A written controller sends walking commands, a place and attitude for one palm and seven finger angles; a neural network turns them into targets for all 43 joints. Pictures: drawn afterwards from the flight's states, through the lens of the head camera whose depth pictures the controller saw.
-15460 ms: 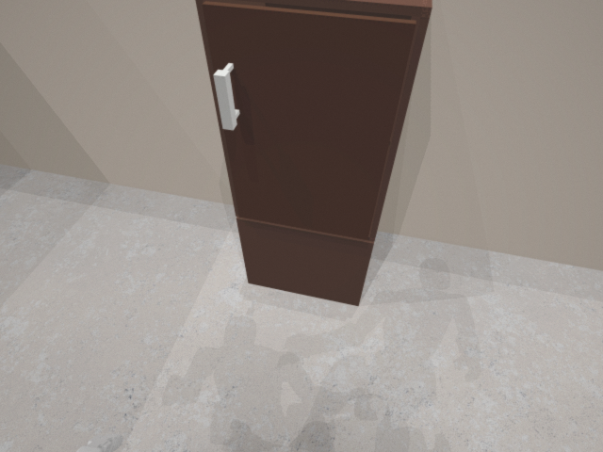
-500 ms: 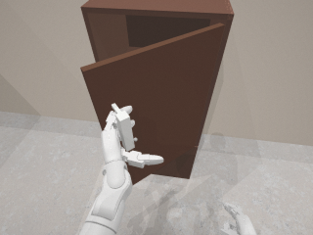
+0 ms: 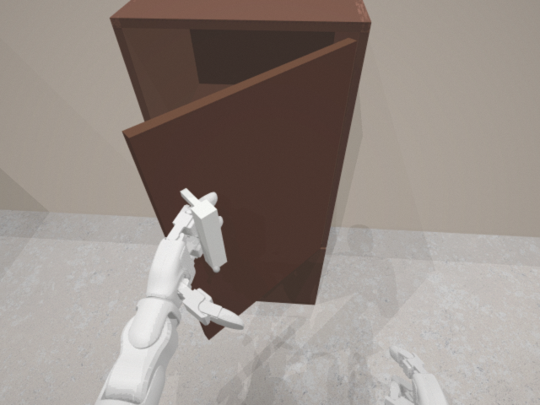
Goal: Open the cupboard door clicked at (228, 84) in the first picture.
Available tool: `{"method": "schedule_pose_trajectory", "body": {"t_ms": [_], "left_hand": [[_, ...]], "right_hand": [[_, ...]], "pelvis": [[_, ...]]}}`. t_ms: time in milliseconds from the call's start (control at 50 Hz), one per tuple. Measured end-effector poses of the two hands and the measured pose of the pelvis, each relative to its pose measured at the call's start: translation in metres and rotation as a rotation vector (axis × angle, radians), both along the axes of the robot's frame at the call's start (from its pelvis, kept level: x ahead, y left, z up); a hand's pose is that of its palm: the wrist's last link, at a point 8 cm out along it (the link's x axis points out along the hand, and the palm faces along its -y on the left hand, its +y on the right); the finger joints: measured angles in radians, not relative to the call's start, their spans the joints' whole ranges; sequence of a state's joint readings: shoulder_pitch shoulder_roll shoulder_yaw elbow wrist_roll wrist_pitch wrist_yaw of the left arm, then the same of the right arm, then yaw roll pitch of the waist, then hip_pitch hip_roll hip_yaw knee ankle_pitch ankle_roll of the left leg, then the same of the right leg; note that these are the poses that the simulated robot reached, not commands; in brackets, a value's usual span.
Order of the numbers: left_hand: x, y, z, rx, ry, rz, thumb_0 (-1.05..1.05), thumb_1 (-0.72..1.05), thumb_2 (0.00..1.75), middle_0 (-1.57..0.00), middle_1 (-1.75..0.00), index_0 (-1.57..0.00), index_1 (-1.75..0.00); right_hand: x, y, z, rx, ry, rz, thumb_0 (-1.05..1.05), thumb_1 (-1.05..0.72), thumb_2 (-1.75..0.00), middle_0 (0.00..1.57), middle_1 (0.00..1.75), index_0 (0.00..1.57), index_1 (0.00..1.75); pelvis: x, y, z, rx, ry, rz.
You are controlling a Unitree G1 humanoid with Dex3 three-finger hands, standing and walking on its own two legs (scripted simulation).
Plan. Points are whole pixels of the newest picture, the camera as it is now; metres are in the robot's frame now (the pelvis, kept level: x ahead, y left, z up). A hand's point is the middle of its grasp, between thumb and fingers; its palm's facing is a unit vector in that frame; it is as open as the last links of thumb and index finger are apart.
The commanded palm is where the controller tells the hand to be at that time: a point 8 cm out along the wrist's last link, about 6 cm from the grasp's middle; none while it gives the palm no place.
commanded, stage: slide the hand sideways off the handle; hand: left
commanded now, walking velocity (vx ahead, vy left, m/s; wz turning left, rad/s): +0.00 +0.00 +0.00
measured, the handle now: (202, 228) +0.35 +0.12 +0.10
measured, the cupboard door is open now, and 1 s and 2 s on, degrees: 46 44 44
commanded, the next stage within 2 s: draw the hand back to the body in 0.70 s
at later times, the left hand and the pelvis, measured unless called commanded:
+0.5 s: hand (167, 299) +0.24 +0.15 +0.09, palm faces -0.04 -1.00 -0.04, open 16.2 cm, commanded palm +0.21 +0.22 +0.09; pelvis +0.02 -0.02 +0.00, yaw +2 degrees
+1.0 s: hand (127, 317) +0.21 +0.18 +0.10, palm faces -0.04 -1.00 -0.05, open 16.3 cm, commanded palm +0.18 +0.25 +0.11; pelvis +0.01 +0.00 -0.01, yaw +2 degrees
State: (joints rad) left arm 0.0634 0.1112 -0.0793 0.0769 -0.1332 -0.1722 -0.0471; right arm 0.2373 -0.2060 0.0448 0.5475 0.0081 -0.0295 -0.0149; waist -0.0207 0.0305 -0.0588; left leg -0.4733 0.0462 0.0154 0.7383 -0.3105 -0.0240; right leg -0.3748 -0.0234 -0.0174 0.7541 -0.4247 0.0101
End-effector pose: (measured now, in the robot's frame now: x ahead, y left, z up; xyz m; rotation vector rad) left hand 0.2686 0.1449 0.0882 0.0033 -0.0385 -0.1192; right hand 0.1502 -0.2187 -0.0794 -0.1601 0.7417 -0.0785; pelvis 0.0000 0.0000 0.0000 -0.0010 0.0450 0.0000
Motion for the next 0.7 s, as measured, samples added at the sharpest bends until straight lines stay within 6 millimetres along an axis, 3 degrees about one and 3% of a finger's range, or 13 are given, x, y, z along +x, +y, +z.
{"method": "schedule_pose_trajectory", "body": {"t_ms": [420,700], "left_hand": [[-0.042,0.048,-0.001,0.031,0.022,0.072,-0.01,-0.50,0.30,-0.20,-0.32,-0.17,-0.32],[-0.074,0.087,-0.001,0.038,0.032,0.112,-0.01,-0.50,0.30,-0.16,-0.30,-0.15,-0.31]], "right_hand": [[0.042,-0.023,0.006,-0.030,-0.090,0.019,0.01,-0.91,-0.90,0.21,0.30,0.20,0.30],[0.044,-0.021,0.007,-0.049,-0.119,0.026,0.01,-0.91,-0.90,0.21,0.30,0.20,0.30]], "pelvis": [[0.018,-0.017,-0.004,0.001,0.026,0.026],[0.019,-0.013,-0.007,-0.010,0.038,0.038]]}}
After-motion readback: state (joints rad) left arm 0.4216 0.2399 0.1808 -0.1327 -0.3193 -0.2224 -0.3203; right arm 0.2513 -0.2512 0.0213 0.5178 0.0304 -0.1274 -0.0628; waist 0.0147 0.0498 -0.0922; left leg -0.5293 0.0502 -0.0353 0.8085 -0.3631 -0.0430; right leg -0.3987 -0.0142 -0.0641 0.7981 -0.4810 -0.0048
